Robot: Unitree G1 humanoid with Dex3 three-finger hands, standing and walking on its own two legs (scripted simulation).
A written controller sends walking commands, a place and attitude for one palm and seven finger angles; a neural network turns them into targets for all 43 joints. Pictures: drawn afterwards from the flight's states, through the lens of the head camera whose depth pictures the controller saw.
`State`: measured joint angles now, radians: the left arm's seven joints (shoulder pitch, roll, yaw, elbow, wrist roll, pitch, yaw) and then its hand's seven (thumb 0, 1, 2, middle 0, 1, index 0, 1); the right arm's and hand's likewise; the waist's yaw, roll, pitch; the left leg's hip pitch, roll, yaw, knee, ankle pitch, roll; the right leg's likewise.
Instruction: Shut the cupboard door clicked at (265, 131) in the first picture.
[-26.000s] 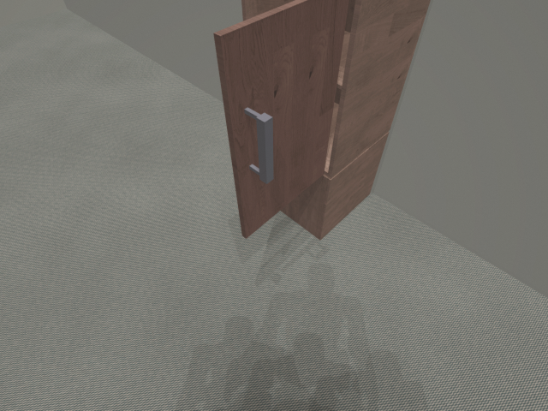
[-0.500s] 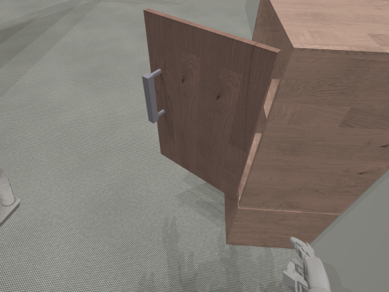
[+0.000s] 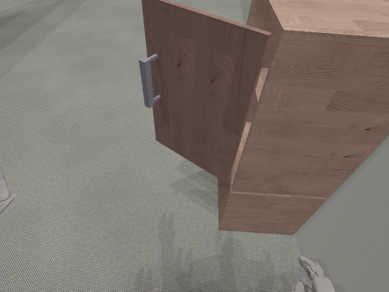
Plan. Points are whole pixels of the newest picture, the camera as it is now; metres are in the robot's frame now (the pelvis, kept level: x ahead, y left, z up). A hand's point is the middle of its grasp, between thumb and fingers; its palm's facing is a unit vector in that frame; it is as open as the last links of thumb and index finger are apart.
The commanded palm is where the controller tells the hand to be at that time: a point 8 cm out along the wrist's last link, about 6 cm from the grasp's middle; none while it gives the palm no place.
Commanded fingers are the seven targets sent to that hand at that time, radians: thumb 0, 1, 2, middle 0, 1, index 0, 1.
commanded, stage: step back with the hand held close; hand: left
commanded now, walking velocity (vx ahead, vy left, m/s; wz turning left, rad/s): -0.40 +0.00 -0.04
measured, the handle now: (151, 81) +0.75 +0.16 +0.02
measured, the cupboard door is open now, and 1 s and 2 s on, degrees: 57 57 57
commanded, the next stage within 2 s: stop stepping back and stand still in 0.46 s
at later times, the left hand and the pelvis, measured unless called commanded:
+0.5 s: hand out of the picture +0.12 +0.30 +0.19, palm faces +0.50 -0.77 -0.40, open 7.4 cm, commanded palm +0.06 +0.31 +0.19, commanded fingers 0.00 0.90 0.90 -0.20 -0.30 -0.20 -0.30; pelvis -0.08 +0.01 +0.02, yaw +0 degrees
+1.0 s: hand out of the picture +0.05 +0.29 +0.17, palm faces +0.48 -0.81 -0.35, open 7.4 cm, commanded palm +0.00 +0.31 +0.19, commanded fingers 0.00 0.90 0.90 -0.20 -0.30 -0.20 -0.30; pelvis -0.16 +0.02 +0.01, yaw -4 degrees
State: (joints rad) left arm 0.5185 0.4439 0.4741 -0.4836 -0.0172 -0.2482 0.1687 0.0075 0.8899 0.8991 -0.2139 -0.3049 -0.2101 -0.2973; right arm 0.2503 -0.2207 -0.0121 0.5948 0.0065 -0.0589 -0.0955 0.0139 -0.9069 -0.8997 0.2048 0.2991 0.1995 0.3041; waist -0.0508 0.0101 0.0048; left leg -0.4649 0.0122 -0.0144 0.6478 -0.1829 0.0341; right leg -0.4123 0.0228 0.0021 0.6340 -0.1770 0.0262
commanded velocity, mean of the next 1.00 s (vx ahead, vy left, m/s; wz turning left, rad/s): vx -0.13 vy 0.02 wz -0.05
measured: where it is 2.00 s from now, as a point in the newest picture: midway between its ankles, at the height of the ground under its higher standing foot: outside the picture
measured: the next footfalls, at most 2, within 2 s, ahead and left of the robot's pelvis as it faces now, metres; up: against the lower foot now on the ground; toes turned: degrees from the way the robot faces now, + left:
left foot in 0.34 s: +0.02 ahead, +0.11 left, +0.00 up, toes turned +2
right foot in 0.66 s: -0.15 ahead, -0.07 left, +0.00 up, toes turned -1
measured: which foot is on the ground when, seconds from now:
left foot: down 0.00-0.18, up 0.20-0.32, down 0.34-0.70, up 0.72-0.86, down 0.88-1.00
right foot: down 0.00-0.34, up 0.36-0.64, down 0.66-1.00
